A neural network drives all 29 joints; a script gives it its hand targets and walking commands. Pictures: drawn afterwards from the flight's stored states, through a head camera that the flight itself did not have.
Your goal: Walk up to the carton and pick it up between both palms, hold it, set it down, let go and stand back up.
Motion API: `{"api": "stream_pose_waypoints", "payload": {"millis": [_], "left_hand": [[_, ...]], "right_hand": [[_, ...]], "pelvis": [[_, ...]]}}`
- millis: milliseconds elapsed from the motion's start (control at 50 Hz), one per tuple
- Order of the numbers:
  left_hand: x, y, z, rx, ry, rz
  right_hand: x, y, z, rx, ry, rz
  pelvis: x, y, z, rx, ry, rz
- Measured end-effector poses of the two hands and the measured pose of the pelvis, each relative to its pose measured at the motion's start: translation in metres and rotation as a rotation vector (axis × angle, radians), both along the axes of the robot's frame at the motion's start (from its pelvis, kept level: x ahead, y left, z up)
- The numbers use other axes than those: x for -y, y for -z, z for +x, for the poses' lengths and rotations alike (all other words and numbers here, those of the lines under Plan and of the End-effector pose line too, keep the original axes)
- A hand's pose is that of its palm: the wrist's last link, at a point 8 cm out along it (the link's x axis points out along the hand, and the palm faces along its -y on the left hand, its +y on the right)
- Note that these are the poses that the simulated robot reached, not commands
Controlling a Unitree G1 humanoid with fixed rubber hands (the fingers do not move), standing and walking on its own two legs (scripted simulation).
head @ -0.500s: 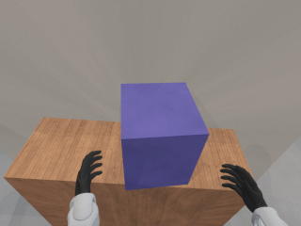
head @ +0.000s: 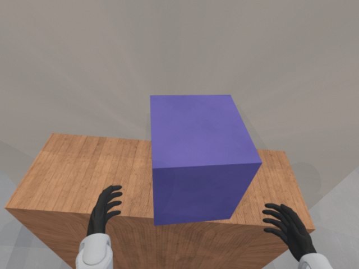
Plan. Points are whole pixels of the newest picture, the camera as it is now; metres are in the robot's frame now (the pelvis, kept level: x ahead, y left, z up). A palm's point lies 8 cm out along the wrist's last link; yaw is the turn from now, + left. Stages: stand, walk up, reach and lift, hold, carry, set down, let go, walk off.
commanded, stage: set down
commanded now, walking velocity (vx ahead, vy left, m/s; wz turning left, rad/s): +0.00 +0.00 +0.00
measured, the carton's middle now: (192, 160) +0.37 -0.03 +0.04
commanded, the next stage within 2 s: let go in 1.58 s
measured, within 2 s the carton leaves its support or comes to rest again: neither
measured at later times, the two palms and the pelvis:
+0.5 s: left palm (93, 250) +0.19 +0.18 -0.03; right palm (294, 261) +0.17 -0.24 -0.02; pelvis +0.01 +0.00 +0.00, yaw +0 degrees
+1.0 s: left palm (83, 267) +0.16 +0.20 -0.07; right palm (285, 260) +0.17 -0.23 -0.03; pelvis +0.01 +0.00 +0.00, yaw +0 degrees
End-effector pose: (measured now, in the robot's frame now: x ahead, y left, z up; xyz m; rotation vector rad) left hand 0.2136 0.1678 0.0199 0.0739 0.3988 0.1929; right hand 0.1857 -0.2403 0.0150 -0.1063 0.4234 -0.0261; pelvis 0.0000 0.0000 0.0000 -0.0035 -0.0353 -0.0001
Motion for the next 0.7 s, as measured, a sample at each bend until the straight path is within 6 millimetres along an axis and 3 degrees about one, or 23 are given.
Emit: {"api": "stream_pose_waypoints", "payload": {"millis": [260, 380, 480, 700], "left_hand": [[-0.007, 0.027, -0.007, -0.087, 0.030, 0.014], [-0.009, 0.033, -0.013, -0.109, 0.054, 0.036], [-0.014, 0.051, -0.026, -0.185, 0.073, 0.036], [-0.025, 0.058, -0.035, -0.216, 0.077, 0.049]], "right_hand": [[0.001, 0.026, -0.010, -0.065, 0.046, 0.019], [0.002, 0.032, -0.012, -0.052, 0.067, 0.021], [0.000, 0.039, -0.019, -0.078, 0.092, 0.001], [-0.009, 0.046, -0.018, -0.096, 0.094, 0.000]], "pelvis": [[-0.003, 0.000, 0.016, -0.021, -0.001, -0.002], [-0.003, 0.000, 0.015, -0.020, -0.001, -0.002], [-0.003, 0.000, 0.012, -0.016, -0.001, -0.001], [-0.004, 0.000, 0.008, -0.010, -0.001, -0.001]]}}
